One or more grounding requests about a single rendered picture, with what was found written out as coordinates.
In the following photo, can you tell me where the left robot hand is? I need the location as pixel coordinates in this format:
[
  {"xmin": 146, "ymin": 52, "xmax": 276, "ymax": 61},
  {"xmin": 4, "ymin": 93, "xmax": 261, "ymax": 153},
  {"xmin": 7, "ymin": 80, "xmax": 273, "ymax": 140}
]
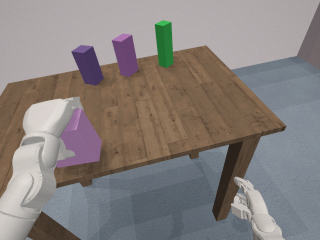
[{"xmin": 22, "ymin": 96, "xmax": 84, "ymax": 161}]

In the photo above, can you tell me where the robot right forearm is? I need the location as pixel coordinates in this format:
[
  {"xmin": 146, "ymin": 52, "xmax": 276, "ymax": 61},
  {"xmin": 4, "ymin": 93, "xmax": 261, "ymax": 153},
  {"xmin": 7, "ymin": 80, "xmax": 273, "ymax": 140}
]
[{"xmin": 251, "ymin": 213, "xmax": 285, "ymax": 240}]

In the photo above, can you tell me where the table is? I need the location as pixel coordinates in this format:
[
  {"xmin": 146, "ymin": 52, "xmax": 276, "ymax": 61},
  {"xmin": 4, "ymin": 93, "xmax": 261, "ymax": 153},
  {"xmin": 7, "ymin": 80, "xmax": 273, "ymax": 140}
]
[{"xmin": 0, "ymin": 45, "xmax": 287, "ymax": 240}]

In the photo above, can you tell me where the right robot hand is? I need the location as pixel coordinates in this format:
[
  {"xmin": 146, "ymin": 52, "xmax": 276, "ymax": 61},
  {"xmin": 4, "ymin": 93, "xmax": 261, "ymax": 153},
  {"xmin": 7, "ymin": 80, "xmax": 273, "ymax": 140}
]
[{"xmin": 231, "ymin": 177, "xmax": 269, "ymax": 222}]

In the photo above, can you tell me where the robot left forearm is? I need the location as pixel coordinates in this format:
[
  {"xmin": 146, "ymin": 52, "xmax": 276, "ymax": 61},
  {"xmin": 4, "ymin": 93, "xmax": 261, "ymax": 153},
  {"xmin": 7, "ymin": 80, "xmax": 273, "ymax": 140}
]
[{"xmin": 0, "ymin": 132, "xmax": 61, "ymax": 240}]

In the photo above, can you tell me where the sponge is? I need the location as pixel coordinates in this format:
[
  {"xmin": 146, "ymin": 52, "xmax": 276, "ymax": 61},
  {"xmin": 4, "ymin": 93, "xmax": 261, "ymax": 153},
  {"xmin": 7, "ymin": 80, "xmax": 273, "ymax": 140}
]
[{"xmin": 56, "ymin": 108, "xmax": 102, "ymax": 168}]

